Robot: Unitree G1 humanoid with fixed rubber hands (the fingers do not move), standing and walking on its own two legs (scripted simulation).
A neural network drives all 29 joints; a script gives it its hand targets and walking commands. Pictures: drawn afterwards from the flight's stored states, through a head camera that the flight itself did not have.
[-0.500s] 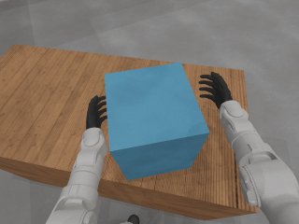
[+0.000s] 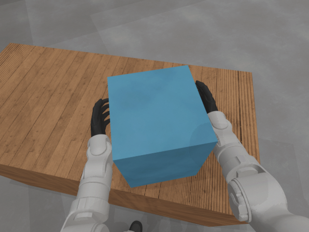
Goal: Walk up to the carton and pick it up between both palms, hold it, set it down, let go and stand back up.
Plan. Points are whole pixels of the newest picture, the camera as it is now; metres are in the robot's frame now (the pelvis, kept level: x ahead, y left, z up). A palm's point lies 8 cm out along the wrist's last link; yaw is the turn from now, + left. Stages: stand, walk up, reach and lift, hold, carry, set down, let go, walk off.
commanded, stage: reach and lift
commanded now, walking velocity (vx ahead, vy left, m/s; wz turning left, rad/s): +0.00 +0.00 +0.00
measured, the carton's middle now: (156, 131) +0.37 +0.08 +0.01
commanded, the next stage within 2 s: none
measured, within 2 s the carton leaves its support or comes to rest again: neither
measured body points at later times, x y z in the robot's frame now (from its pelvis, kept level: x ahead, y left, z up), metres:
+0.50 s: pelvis -0.01 -0.01 +0.00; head +0.06 -0.01 +0.44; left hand +0.34 +0.22 +0.04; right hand +0.46 -0.05 +0.06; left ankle +0.02 +0.16 -0.74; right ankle -0.02 -0.10 -0.74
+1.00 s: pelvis +0.00 -0.01 +0.00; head +0.06 -0.01 +0.45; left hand +0.34 +0.22 +0.04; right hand +0.45 -0.05 +0.06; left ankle +0.02 +0.16 -0.74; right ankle -0.02 -0.10 -0.74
